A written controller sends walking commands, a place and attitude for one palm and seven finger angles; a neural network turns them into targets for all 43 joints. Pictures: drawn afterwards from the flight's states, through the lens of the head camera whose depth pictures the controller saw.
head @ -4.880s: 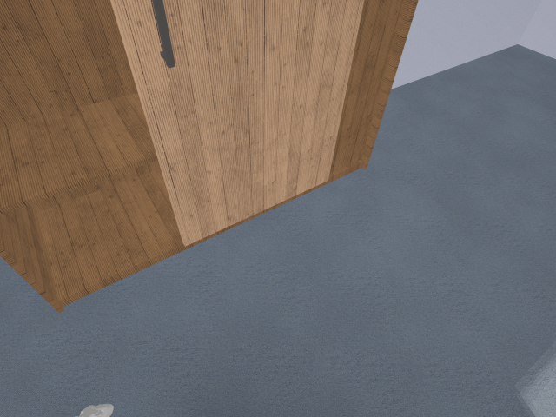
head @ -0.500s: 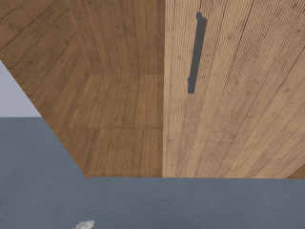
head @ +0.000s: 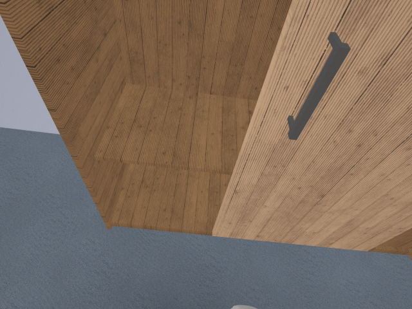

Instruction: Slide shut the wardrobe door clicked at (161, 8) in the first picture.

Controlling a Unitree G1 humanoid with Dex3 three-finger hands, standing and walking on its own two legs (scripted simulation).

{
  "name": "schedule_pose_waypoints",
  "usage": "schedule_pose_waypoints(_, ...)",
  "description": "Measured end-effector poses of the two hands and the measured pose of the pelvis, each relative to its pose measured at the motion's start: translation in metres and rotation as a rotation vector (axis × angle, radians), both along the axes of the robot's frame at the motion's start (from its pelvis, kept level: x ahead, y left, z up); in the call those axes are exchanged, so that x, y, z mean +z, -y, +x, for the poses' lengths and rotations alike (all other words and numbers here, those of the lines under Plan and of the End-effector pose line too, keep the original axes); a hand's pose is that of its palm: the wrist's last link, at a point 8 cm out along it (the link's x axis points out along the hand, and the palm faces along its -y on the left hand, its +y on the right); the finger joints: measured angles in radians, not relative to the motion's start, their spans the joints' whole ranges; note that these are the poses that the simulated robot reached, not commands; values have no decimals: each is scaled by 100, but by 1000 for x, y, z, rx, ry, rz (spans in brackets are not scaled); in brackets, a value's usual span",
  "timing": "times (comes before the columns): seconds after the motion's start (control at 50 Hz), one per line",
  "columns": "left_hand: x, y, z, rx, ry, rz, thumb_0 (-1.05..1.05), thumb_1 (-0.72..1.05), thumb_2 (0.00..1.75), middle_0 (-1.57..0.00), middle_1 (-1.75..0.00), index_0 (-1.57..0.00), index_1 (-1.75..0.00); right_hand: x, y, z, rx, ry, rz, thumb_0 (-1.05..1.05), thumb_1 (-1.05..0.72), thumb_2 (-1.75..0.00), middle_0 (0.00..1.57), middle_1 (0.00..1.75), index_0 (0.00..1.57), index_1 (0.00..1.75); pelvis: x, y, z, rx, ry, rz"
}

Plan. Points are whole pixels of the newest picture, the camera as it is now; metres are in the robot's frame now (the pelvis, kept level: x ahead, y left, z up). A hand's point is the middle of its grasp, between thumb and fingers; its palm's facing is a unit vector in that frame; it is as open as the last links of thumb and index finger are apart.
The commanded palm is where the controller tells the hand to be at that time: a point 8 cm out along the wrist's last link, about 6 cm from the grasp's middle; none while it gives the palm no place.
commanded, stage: come to a stop and stand still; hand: right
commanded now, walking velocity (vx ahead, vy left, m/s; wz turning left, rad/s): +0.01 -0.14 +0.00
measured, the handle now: (311, 92) +0.50 -0.16 +0.18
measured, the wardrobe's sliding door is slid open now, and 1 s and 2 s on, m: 0.49 0.49 0.49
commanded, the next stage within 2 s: look again from close up in 1.80 s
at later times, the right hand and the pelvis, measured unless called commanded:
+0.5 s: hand out of the picture -0.05 -0.23 -0.17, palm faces +0.06 +0.98 -0.18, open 7.4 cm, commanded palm none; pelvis -0.03 -0.04 +0.01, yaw -1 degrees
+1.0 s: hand out of the picture +0.01 -0.22 -0.18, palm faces +0.04 +0.98 -0.20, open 7.3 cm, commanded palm none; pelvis -0.01 -0.04 -0.01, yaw +0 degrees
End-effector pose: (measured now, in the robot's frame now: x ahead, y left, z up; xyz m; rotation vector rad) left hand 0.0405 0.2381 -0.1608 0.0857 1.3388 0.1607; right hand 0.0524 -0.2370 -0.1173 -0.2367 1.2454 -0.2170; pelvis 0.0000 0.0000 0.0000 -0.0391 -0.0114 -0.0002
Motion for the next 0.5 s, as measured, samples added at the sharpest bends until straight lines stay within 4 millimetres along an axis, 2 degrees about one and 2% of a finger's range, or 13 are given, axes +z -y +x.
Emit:
schedule_pose_waypoints(0.1,6,-4,-14,-27,-19,5,0,91,90,-19,-30,-20,-30,6,-3,-6,-16,38,9,0,-91,-89,21,29,20,30,5,-1,-11,-12,-2,-9)
schedule_pose_waypoints(0.22,16,5,-22,-59,4,24,0,91,90,-19,-30,-20,-30,2,9,-38,-44,18,32,0,-91,-89,21,30,20,30,7,10,-28,-15,-3,-6)
schedule_pose_waypoints(0.3,21,21,-30,-72,40,51,0,91,90,-19,-30,-20,-30,-12,27,-68,-70,-34,59,0,-91,-89,21,30,20,30,4,26,-36,-9,-4,22)
schedule_pose_waypoints(0.36,23,38,-46,-69,42,72,0,91,90,-19,-30,-20,-30,-25,39,-87,-84,-83,88,0,-91,-89,21,29,20,30,0,38,-40,-11,-4,43)
schedule_pose_waypoints(0.5,29,70,-90,-28,-62,37,0,91,90,-19,-30,-20,-30,-26,40,-110,-72,-167,128,1,-91,-90,20,29,19,30,8,45,-35,-11,-13,37)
